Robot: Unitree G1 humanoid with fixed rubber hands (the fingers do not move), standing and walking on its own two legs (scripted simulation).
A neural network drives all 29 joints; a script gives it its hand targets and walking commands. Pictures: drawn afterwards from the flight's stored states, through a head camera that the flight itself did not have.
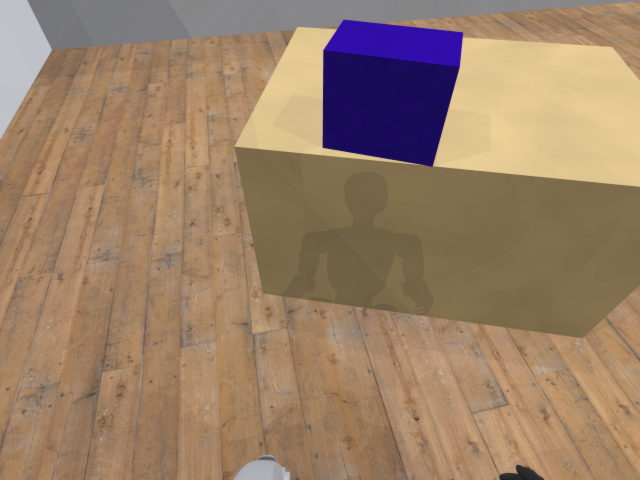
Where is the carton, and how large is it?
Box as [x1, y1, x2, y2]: [323, 20, 462, 166]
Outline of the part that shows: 343,20 323,50 323,147 432,166 459,67 462,32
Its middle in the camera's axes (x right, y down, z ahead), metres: +0.16 -0.34 +0.91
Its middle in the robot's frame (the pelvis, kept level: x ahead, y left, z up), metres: +0.93 -0.10 +0.02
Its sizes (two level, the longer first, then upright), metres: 0.272 0.176 0.239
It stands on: a pedestal, 0.66 m high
